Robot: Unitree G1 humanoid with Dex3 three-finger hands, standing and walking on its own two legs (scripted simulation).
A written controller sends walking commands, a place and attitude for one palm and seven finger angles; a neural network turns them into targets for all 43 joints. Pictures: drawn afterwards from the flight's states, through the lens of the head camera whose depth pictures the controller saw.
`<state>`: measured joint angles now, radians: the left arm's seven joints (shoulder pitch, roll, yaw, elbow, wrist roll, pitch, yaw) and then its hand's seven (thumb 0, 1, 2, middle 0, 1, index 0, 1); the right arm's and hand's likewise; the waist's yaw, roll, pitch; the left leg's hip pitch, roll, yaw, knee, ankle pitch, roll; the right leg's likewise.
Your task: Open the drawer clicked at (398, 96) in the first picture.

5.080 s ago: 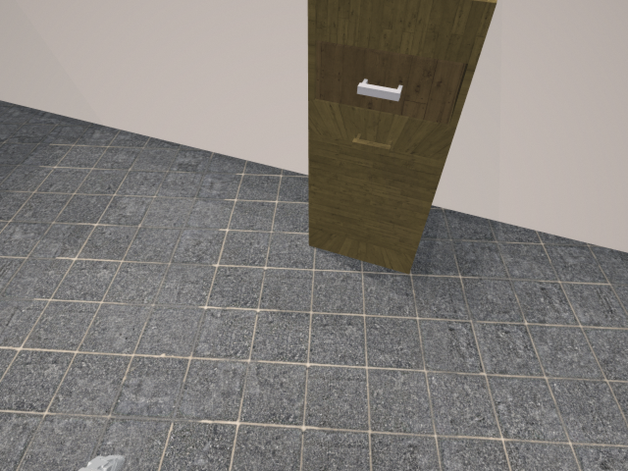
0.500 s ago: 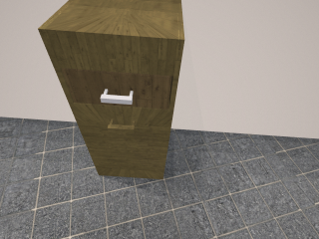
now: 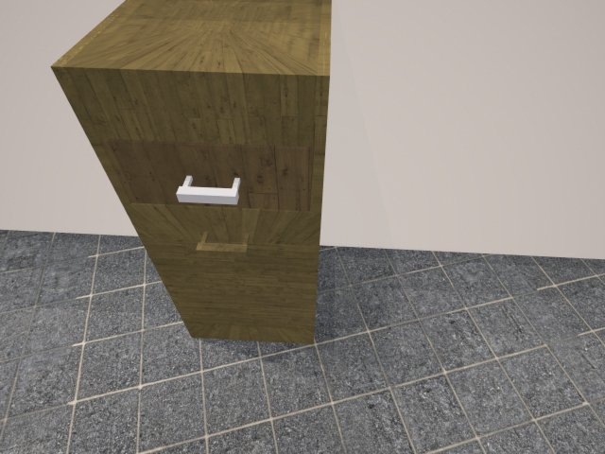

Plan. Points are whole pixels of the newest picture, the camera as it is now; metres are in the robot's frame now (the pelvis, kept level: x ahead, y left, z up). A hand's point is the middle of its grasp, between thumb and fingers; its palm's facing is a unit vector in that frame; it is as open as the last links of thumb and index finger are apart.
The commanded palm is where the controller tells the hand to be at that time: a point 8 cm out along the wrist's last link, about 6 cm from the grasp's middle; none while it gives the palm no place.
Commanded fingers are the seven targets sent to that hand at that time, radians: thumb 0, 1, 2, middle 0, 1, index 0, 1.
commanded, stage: look again from close up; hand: left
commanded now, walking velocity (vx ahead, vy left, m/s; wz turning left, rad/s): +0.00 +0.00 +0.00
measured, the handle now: (210, 188) +0.57 +0.22 -0.01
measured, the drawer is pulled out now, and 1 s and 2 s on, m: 0.00 0.00 0.00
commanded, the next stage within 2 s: shuffle to correct the standing spot in 0.56 s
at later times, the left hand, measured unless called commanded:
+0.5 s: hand out of the picture +0.03 +0.26 -0.17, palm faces +0.01 -0.96 -0.27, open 7.4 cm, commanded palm none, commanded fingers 0.00 0.90 0.90 -0.20 -0.30 -0.20 -0.30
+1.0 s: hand out of the picture -0.07 +0.20 -0.18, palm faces +0.03 -0.99 -0.15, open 7.4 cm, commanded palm none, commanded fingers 0.00 0.90 0.90 -0.20 -0.30 -0.20 -0.30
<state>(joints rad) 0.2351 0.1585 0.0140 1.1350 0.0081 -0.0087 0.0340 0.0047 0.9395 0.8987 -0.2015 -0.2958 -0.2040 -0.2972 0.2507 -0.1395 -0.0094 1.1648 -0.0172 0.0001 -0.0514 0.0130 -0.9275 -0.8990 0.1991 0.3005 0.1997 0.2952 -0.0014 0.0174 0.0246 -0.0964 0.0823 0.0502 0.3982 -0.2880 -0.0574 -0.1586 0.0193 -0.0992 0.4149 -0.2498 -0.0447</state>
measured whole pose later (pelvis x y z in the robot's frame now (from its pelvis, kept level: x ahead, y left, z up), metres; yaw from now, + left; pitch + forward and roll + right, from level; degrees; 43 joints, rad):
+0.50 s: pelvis -0.03 +0.05 +0.00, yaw +0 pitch -3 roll +0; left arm 0.23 0.26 0.00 1.01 0.02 0.00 0.02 0.00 0.90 0.90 -0.20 -0.30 -0.20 -0.30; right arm 0.20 -0.24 0.00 1.01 -0.03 -0.01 -0.02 0.01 -0.91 -0.90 0.20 0.30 0.20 0.30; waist 0.01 0.00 -0.01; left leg -0.13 0.02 0.07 0.48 -0.30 0.01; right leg -0.19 -0.04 -0.07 0.47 -0.23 0.02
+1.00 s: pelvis -0.01 +0.05 -0.01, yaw -1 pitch -2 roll -1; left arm 0.44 0.12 0.01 1.09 0.03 0.00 0.01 0.00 0.91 0.90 -0.20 -0.30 -0.20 -0.30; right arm 0.40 -0.16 -0.02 1.13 -0.02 0.01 -0.02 0.01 -0.91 -0.90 0.20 0.30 0.20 0.30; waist 0.00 0.02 0.01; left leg -0.16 0.03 0.09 0.56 -0.37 0.02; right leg -0.22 -0.04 -0.05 0.54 -0.29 0.01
